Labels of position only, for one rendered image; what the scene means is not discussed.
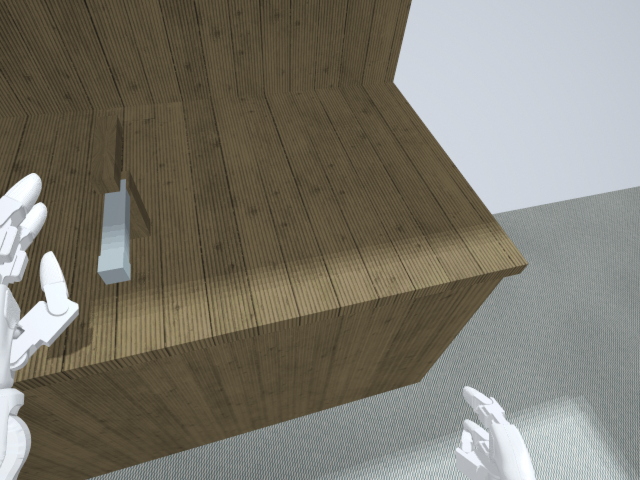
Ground robot left hand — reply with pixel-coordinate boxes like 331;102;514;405
0;173;79;389

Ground counter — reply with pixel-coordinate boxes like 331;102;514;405
0;0;528;480

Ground tap lever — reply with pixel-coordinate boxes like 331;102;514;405
98;179;131;285

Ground robot right hand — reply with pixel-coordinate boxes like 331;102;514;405
456;386;536;480

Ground robot left forearm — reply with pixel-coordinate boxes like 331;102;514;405
0;388;31;480

